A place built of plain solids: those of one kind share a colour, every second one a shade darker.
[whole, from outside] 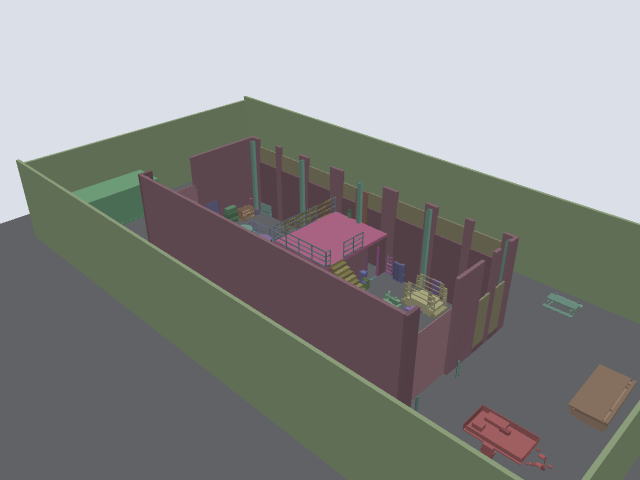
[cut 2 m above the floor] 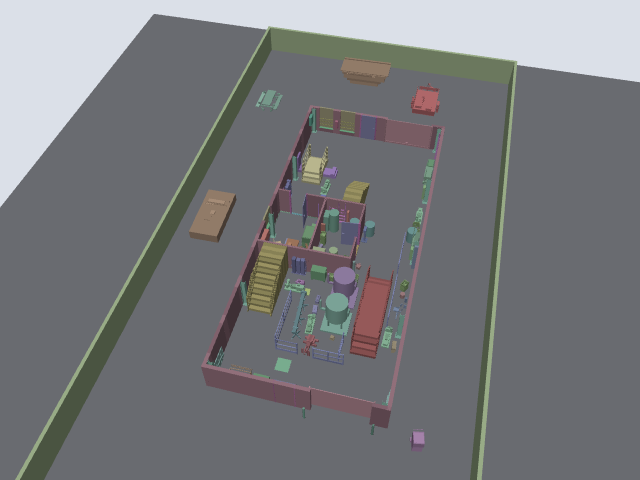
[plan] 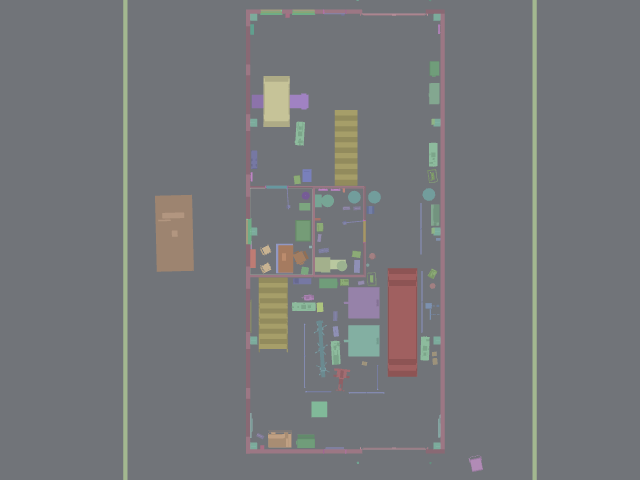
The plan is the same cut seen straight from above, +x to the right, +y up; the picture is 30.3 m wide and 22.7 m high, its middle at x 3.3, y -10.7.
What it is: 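A firm's repair and maintenance workshop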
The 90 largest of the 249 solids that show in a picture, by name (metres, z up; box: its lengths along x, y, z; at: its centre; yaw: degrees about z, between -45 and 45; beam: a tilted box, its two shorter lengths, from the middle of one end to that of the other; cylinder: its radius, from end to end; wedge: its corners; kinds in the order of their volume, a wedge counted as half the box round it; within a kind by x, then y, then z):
{
 "yard_bound_1": {"box": [0.2, 37.66, 5.85], "at": [-5.9, -9.72, 2.88]},
 "yard_bound_2": {"box": [19.55, 0.2, 5.55], "at": [3.77, -28.45, 2.73]},
 "yard_bound_3": {"box": [19.55, 0.2, 5.15], "at": [3.77, 9.01, 2.52]},
 "yard_bound_4": {"box": [0.2, 37.66, 5.85], "at": [13.45, -9.72, 2.88]},
 "wall_1": {"box": [0.2, 0.81, 5.85], "at": [-0.1, -20.4, 2.88]},
 "wall_2": {"box": [0.2, 1.81, 4.15], "at": [-0.1, -19.1, 2.02]},
 "wall_3": {"box": [0.2, 0.51, 5.85], "at": [-0.1, -17.95, 2.88]},
 "wall_4": {"box": [0.2, 1.86, 4.15], "at": [-0.1, -16.77, 2.02]},
 "wall_5": {"box": [0.2, 0.81, 5.85], "at": [-0.1, -15.45, 2.88]},
 "wall_6": {"box": [0.2, 2.06, 4.15], "at": [-0.1, -14.03, 2.02]},
 "wall_7": {"box": [0.2, 0.61, 5.85], "at": [-0.1, -12.7, 2.88]},
 "wall_8": {"box": [0.2, 0.46, 5.85], "at": [-0.1, -12.18, 2.88]},
 "wall_9": {"box": [0.2, 1.06, 4.05], "at": [-0.1, -11.43, 1.98]},
 "wall_10": {"box": [0.2, 1.06, 4.05], "at": [-0.1, -9.18, 1.98]},
 "wall_11": {"box": [0.2, 0.46, 5.85], "at": [-0.1, -8.43, 2.88]},
 "wall_12": {"box": [0.2, 0.61, 5.85], "at": [-0.1, -7.9, 2.88]},
 "wall_13": {"box": [0.2, 2.06, 4.15], "at": [-0.1, -6.58, 2.02]},
 "wall_14": {"box": [0.2, 0.81, 5.85], "at": [-0.1, -5.15, 2.88]},
 "wall_15": {"box": [0.2, 1.86, 4.15], "at": [-0.1, -3.83, 2.02]},
 "wall_16": {"box": [0.2, 0.51, 5.85], "at": [-0.1, -2.65, 2.88]},
 "wall_17": {"box": [0.2, 1.81, 4.15], "at": [-0.1, -1.5, 2.02]},
 "wall_18": {"box": [0.2, 0.81, 5.85], "at": [-0.1, -0.2, 2.88]},
 "wall_19": {"box": [0.71, 0.2, 5.85], "at": [0.15, 0.1, 2.88]},
 "wall_20": {"box": [3.0, 0.06, 2.77], "at": [1.5, -12.43, 1.33]},
 "wall_21": {"box": [3.0, 0.06, 2.65], "at": [1.5, -12.37, 1.27]},
 "wall_22": {"box": [0.51, 0.2, 5.85], "at": [1.75, 0.1, 2.88]},
 "wall_23": {"box": [5.51, 0.2, 5.85], "at": [2.55, -20.7, 2.88]},
 "wall_24": {"box": [0.06, 4.2, 2.65], "at": [2.97, -10.3, 1.27]},
 "wall_25": {"box": [0.06, 4.2, 2.65], "at": [3.03, -10.3, 1.27]},
 "wall_26": {"box": [2.26, 0.2, 5.85], "at": [4.17, 0.1, 2.88]},
 "wall_27": {"box": [2.4, 0.06, 2.77], "at": [4.2, -12.43, 1.33]},
 "wall_28": {"box": [2.4, 0.06, 2.65], "at": [4.2, -12.37, 1.27]},
 "wall_29": {"box": [2.4, 0.06, 2.65], "at": [4.2, -8.23, 1.27]},
 "wall_30": {"box": [2.4, 0.06, 2.77], "at": [4.2, -8.17, 1.33]},
 "wall_31": {"box": [0.06, 1.61, 2.77], "at": [5.43, -11.65, 1.33]},
 "wall_32": {"box": [0.06, 1.61, 2.77], "at": [5.43, -8.95, 1.33]},
 "wall_33": {"box": [0.91, 0.2, 5.85], "at": [8.75, -20.7, 2.88]},
 "wall_34": {"box": [0.91, 0.2, 5.85], "at": [8.75, 0.1, 2.88]},
 "wall_35": {"box": [0.2, 21.0, 5.85], "at": [9.1, -10.3, 2.88]},
 "beyond_container_1": {"box": [6.06, 2.4, 2.65], "at": [8.05, -26.89, 1.27], "yaw": 0.2},
 "stair_1": {"box": [1.38, 0.27, 0.8], "at": [1.09, -15.01, 0.35]},
 "stair_2": {"box": [1.38, 0.27, 0.99], "at": [1.09, -14.77, 0.44]},
 "stair_3": {"box": [1.38, 0.27, 1.17], "at": [1.09, -14.53, 0.54]},
 "stair_4": {"box": [1.38, 0.27, 1.36], "at": [1.09, -14.28, 0.63]},
 "stair_5": {"box": [1.38, 0.27, 1.55], "at": [1.09, -14.04, 0.72]},
 "stair_6": {"box": [1.38, 0.27, 1.73], "at": [1.09, -13.8, 0.82]},
 "stair_7": {"box": [1.38, 0.27, 1.92], "at": [1.09, -13.56, 0.91]},
 "stair_8": {"box": [1.38, 0.27, 2.11], "at": [1.09, -13.32, 1.0]},
 "stair_9": {"box": [1.38, 0.27, 2.29], "at": [1.09, -13.08, 1.1]},
 "stair_10": {"box": [1.38, 0.27, 2.48], "at": [1.09, -12.84, 1.19]},
 "stair_11": {"box": [1.38, 0.27, 2.67], "at": [1.09, -12.6, 1.28]},
 "stair_12": {"box": [1.07, 0.28, 2.67], "at": [4.54, -7.99, 1.28]},
 "stair_13": {"box": [1.07, 0.28, 2.48], "at": [4.54, -7.74, 1.19]},
 "stair_14": {"box": [1.07, 0.28, 2.29], "at": [4.54, -7.48, 1.1]},
 "stair_15": {"box": [1.07, 0.28, 2.11], "at": [4.54, -7.23, 1.0]},
 "stair_16": {"box": [1.07, 0.28, 1.92], "at": [4.54, -6.98, 0.91]},
 "stair_17": {"box": [1.07, 0.28, 1.73], "at": [4.54, -6.72, 0.82]},
 "stair_18": {"box": [1.07, 0.28, 1.55], "at": [4.54, -6.47, 0.72]},
 "stair_19": {"box": [1.07, 0.28, 1.36], "at": [4.54, -6.22, 0.63]},
 "stair_20": {"box": [1.07, 0.28, 1.17], "at": [4.54, -5.96, 0.54]},
 "stair_21": {"box": [1.07, 0.28, 0.99], "at": [4.54, -5.71, 0.44]},
 "beyond_skip_1": {"box": [1.76, 3.6, 0.59], "at": [-3.58, -10.38, 0.95], "yaw": 1.4},
 "beyond_skip_2": {"box": [2.6, 1.45, 0.48], "at": [2.46, 6.75, 0.56], "yaw": 1.7},
 "beyond_skip_3": {"box": [3.15, 1.59, 0.36], "at": [2.47, 6.74, 0.73], "yaw": 1.7},
 "beyond_skip_4": {"box": [2.18, 1.3, 0.88], "at": [2.47, 6.75, 0.38], "yaw": 1.7},
 "beyond_skip_5": {"box": [3.66, 1.51, 0.05], "at": [2.48, 6.61, 1.21], "yaw": 1.7},
 "raised_floor_deck_1": {"box": [5.52, 4.38, 0.2], "at": [2.73, -10.3, 2.7]},
 "staging_1": {"box": [1.4, 0.3, 0.59], "at": [7.2, -16.46, 0.24]},
 "staging_2": {"box": [1.4, 3.45, 0.77], "at": [7.2, -14.6, 0.34]},
 "staging_3": {"box": [1.4, 0.3, 0.59], "at": [7.2, -12.74, 0.24]},
 "air_vessel_1": {"box": [1.48, 1.48, 0.17], "at": [5.38, -15.47, 0.04]},
 "air_vessel_2": {"cylinder": 0.6, "from": [5.38, -15.47, 0.73], "to": [5.38, -15.47, 2.44]},
 "buffer_vessel_1": {"box": [1.48, 1.48, 0.17], "at": [5.38, -13.67, 0.04]},
 "buffer_vessel_2": {"cylinder": 0.6, "from": [5.38, -13.67, 0.73], "to": [5.38, -13.67, 2.44]},
 "sectional_door_1": {"box": [3.08, 0.042, 3.57], "at": [6.8, -20.59, 2.08]},
 "sectional_door_2": {"box": [3.08, 0.042, 4.12], "at": [6.8, -0.01, 2.01]},
 "stile_1": {"box": [1.25, 1.3, 0.59], "at": [1.25, -4.15, 0.24]},
 "plant_pumps_1": {"box": [0.72, 0.68, 1.35], "at": [3.42, -11.86, 0.62]},
 "plant_pumps_2": {"box": [1.04, 0.46, 0.56], "at": [4.0, -11.86, 0.23]},
 "plan_chest_small_1": {"box": [0.64, 0.92, 1.01], "at": [2.5, -10.26, 0.45]},
 "plan_chest_small_2": {"box": [0.73, 1.02, 0.42], "at": [2.51, -10.26, 0.73]},
 "calorifier_1": {"box": [0.32, 0.6, 1.35], "at": [3.22, -8.85, 0.62]},
 "calorifier_2": {"cylinder": 0.3, "from": [3.66, -8.85, 0.0], "to": [3.66, -8.85, 1.51]},
 "window_pane_1": {"box": [1.0, 0.1, 3.06], "at": [1.0, 0.15, 1.87]},
 "window_pane_2": {"box": [1.05, 0.1, 3.06], "at": [2.52, 0.15, 1.87]},
 "roll_cab_1": {"box": [0.85, 0.46, 0.74], "at": [2.64, -20.31, 0.48]},
 "roll_cab_2": {"box": [0.85, 0.46, 0.77], "at": [3.69, -12.75, 0.49]},
 "air_station_1": {"cylinder": 0.25, "from": [4.34, -11.93, 0.0], "to": [4.34, -11.93, 1.8]},
 "beyond_trailer_1": {"box": [1.6, 2.8, 0.06], "at": [7.47, 4.42, 0.51], "yaw": 0.2},
 "beyond_wheeled_bin_1": {"box": [0.48, 0.51, 1.08], "at": [10.7, -21.33, 0.48], "yaw": 11.2}
}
